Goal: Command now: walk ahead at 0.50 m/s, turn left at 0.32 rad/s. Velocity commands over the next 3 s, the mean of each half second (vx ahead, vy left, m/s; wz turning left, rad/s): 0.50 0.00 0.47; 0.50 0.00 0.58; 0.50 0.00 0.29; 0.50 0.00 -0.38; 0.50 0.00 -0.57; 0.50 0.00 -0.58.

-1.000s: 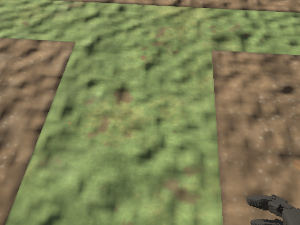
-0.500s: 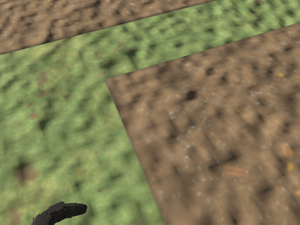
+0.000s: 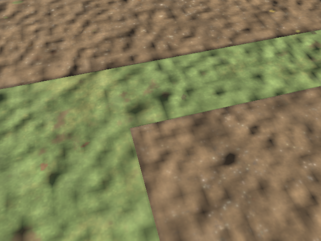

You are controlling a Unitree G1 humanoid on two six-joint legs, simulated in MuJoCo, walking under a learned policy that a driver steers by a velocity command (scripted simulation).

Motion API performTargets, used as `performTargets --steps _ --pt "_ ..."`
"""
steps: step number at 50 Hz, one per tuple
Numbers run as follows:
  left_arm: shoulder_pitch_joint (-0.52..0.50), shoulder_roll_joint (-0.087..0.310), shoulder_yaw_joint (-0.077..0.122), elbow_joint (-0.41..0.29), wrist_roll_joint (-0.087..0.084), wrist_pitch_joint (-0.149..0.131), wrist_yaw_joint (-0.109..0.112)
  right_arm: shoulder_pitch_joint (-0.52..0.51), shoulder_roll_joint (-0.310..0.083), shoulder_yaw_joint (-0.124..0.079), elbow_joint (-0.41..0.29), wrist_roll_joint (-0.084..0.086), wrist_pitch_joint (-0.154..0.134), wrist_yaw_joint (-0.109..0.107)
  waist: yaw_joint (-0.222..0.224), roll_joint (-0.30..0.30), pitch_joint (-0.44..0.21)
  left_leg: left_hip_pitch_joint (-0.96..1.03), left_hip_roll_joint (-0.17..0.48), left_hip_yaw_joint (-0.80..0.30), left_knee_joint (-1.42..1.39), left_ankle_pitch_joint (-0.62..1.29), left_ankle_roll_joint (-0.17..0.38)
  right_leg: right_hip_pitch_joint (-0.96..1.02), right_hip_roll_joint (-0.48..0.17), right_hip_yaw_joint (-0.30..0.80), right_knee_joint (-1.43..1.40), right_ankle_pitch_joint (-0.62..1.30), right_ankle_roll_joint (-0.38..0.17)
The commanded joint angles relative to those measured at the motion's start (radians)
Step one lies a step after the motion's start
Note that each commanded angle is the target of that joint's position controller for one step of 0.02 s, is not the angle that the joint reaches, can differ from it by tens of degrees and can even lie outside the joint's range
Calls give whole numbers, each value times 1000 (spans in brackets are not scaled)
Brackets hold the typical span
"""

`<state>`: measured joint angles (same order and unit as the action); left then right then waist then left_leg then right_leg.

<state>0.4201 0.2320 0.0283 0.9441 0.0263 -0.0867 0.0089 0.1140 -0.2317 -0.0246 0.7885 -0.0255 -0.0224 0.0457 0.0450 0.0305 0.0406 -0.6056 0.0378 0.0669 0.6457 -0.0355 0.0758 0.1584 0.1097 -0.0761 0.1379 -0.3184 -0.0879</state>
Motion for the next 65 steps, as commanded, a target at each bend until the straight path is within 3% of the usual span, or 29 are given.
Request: performTargets --steps 1,3,4,5,6,8,10,14,24,27,29,30,31,32,33,34,36,41,47,51,53,55,56,57,58,59,61,63,65 --pt "17 149 24 -16 7 -8 20 -26 -77 -19 -66 -3 -20 -7 -36 -104 17 82 -81 68 -42 -109 58 3 -317 -5 185 1101 -41" --pt "-6 184 31 -19 11 6 26 204 -116 -42 3 -10 -31 -15 -138 -111 -113 339 -138 70 -120 -143 106 -38 -304 -40 527 1175 -25" --pt "-28 184 28 -45 4 3 26 361 -178 -65 41 -27 -35 -25 -211 -62 -202 591 -29 -89 -154 -170 163 -239 -277 -60 798 905 -8" --pt "37 91 10 -94 -20 -6 4 399 -305 -104 36 -28 -28 -35 -157 187 -305 903 269 -619 -194 -156 342 -666 -66 -68 1231 124 47" --pt "-36 146 22 -106 1 -17 -1 350 -266 -97 42 23 -19 -25 -151 92 -326 920 294 -824 -323 -126 364 -821 -36 129 1339 -144 38" --pt "-132 140 15 -147 -5 -37 -10 231 -185 -79 25 22 -14 -27 -96 -43 -90 658 241 -568 -373 -39 293 -854 -145 143 1218 5 39" --pt "-129 118 11 -156 15 -8 -11 189 -131 -62 30 24 -20 -34 -30 -60 -23 474 150 -430 -407 95 233 -754 -186 137 1089 12 69" --pt "-160 86 2 -183 26 42 -19 226 -176 -72 37 27 -44 -35 -18 -10 -26 384 77 -339 -442 161 216 -729 -193 94 931 67 121" --pt "-504 96 -12 -311 5 28 -31 382 -192 -81 43 13 -28 -49 -147 41 -9 578 62 -411 -344 256 144 -810 -134 88 514 282 134" --pt "-440 129 -5 -309 -1 14 -27 321 -215 -88 16 6 -29 -59 -94 58 -20 554 80 -457 -278 296 107 -641 -108 111 403 210 100" --pt "-229 176 17 -250 1 -3 -9 266 -226 -88 2 13 -38 -49 11 18 -109 475 15 -428 -68 381 63 -329 -84 106 307 186 58" --pt "-83 241 35 -237 20 -14 8 270 -176 -73 -17 27 -48 -38 68 -77 -237 375 -46 -360 174 216 36 -103 -253 266 274 38 9" --pt "-27 328 57 -245 41 -2 19 371 -72 -50 -47 57 -49 -40 30 -282 -362 80 -193 -219 458 -424 -1 163 -540 680 212 -57 -95" --pt "-65 291 61 -239 21 15 14 385 -151 -56 -38 24 -36 -48 0 -257 -340 -45 -137 -185 577 -511 8 98 -563 872 152 -186 -141" --pt "-130 194 41 -255 14 19 10 320 -177 -63 -23 8 -25 -46 -9 -112 -187 -63 -78 -186 608 -411 7 -44 -514 719 134 -220 -119" --pt "-176 138 27 -253 10 17 5 264 -164 -60 -31 4 -22 -34 -18 -59 -100 -44 -47 -171 570 -338 -1 -157 -455 564 113 -106 -94" --pt "-173 115 19 -229 7 7 5 242 -141 -58 -38 -12 -3 -14 -43 -133 -39 2 -4 -152 515 -299 -19 -270 -376 359 74 99 -54" --pt "-118 134 33 -187 -10 -26 -9 146 -111 -48 -86 -14 23 12 -52 -127 -27 -73 21 -132 486 -188 -41 -267 -375 176 18 323 -77" --pt "-73 146 41 -149 -7 -21 -12 -47 -76 -25 -154 -7 16 32 -18 -119 17 -60 30 -60 192 9 -42 -247 -342 -14 11 396 -52" --pt "-18 180 52 -120 -6 -6 -2 -141 -82 -20 -194 -14 15 41 8 -117 42 -5 12 14 37 -64 1 -165 -376 -69 49 463 -31" --pt "-1 201 56 -105 -3 9 4 -136 -92 -25 -201 -20 15 34 -1 -124 28 53 -30 52 -11 -164 37 -107 -386 -107 146 684 -17" --pt "20 223 56 -88 -3 25 8 4 -112 -39 -162 -30 6 19 -64 -125 -65 254 -113 67 -75 -237 84 -105 -383 -140 397 951 -9" --pt "16 213 49 -95 -6 30 8 183 -138 -56 -99 -39 -5 6 -142 -75 -165 496 -128 38 -140 -192 113 -211 -355 -167 621 860 12" --pt "43 131 25 -144 -17 27 -2 308 -234 -83 -79 -49 -9 -13 -172 82 -306 822 132 -308 -177 -363 187 -518 -303 -171 944 421 49" --pt "27 113 24 -193 -14 22 -14 304 -308 -98 -90 -5 -1 -24 -141 228 -397 957 359 -806 -340 -266 292 -803 -118 -66 1224 -217 93" --pt "-86 177 39 -203 -5 23 -14 300 -280 -95 -81 8 6 -36 -172 63 -301 904 325 -671 -343 -107 272 -896 -165 62 1256 -130 84" --pt "-103 129 22 -190 -20 10 -18 211 -177 -65 -55 8 -8 -45 -87 -6 -104 641 233 -410 -353 141 204 -828 -233 76 1109 -19 70" --pt "-38 117 21 -154 8 41 -25 153 -129 -44 -49 13 -26 -41 -20 9 -72 502 160 -291 -402 195 157 -701 -249 80 1012 0 76" --pt "-29 107 24 -143 14 62 -34 175 -130 -43 -29 19 -46 -35 -8 14 -67 476 136 -256 -441 223 161 -687 -236 64 979 33 82"
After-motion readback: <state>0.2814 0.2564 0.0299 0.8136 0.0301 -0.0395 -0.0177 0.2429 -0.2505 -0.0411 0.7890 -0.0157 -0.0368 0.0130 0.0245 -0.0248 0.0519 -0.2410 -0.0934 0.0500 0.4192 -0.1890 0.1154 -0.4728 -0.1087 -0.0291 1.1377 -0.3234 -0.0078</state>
